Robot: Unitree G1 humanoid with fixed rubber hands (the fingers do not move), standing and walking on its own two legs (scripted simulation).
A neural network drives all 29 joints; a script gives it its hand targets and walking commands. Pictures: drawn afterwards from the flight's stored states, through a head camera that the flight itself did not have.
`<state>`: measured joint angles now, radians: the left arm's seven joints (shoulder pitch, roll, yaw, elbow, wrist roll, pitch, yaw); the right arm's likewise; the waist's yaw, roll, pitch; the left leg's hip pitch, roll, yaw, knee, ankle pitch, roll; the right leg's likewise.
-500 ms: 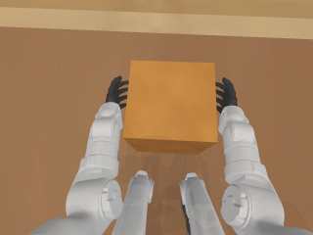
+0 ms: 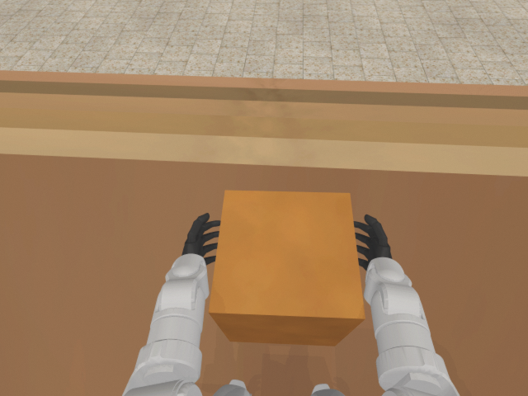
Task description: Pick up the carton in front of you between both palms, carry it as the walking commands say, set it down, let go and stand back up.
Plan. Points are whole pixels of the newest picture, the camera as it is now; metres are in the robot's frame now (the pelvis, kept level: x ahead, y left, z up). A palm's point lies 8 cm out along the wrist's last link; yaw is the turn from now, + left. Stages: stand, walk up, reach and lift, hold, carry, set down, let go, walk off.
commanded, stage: reach and lift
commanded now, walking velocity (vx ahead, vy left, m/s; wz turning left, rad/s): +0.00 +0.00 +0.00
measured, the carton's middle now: (284, 274) +0.33 +0.00 -0.09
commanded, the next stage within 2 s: hold in 1.30 s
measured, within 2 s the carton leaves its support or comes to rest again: neither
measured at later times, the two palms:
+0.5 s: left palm (180, 255) +0.29 +0.15 +0.06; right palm (399, 258) +0.29 -0.15 +0.06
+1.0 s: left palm (180, 245) +0.30 +0.15 +0.07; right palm (401, 248) +0.30 -0.15 +0.08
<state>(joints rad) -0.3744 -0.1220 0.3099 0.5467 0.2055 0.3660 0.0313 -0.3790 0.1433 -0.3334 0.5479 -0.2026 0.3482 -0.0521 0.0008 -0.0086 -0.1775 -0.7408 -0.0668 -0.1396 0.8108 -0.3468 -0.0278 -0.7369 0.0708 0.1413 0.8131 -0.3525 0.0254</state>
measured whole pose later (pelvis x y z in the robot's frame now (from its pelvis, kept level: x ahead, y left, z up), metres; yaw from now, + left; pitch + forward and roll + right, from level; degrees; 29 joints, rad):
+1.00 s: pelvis +0.01 +0.00 +0.04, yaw +0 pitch -4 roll +0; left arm -0.27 -0.15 0.24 0.32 0.28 0.66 -0.01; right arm -0.28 0.16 -0.26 0.33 -0.29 0.64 0.00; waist 0.00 0.00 -0.01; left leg -0.12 -0.04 -0.14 0.40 -0.21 -0.01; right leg -0.12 0.04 0.14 0.40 -0.21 0.01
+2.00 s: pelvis +0.08 -0.01 +0.03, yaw +1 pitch +4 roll +1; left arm -0.20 -0.14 0.11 -0.11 0.15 1.07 0.09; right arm -0.23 0.08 -0.14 -0.08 -0.11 1.06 -0.07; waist 0.00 -0.02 -0.18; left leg -0.31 0.02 0.11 0.53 -0.35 0.00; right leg -0.23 -0.05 -0.01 0.54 -0.38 0.01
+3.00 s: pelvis +0.68 +0.01 +0.02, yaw -1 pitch +2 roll -1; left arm -0.24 -0.11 0.12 -0.33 0.10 1.18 0.10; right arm -0.27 0.12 -0.13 -0.29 -0.09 1.16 -0.10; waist -0.02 0.01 -0.05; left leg 0.02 0.01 0.21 0.45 -0.48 0.04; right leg -0.57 -0.02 -0.20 0.58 0.01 -0.05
